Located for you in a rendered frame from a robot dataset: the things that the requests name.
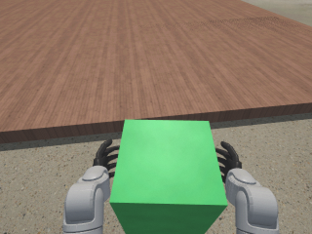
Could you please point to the right robot hand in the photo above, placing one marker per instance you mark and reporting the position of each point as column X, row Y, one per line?
column 231, row 160

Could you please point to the carton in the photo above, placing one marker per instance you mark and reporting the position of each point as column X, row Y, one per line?
column 167, row 178

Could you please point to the left robot hand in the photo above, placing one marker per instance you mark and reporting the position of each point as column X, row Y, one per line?
column 102, row 159

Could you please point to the robot right forearm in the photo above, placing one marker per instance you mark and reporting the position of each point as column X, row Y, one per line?
column 256, row 208

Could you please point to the robot left forearm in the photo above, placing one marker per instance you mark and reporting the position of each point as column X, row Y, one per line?
column 83, row 211

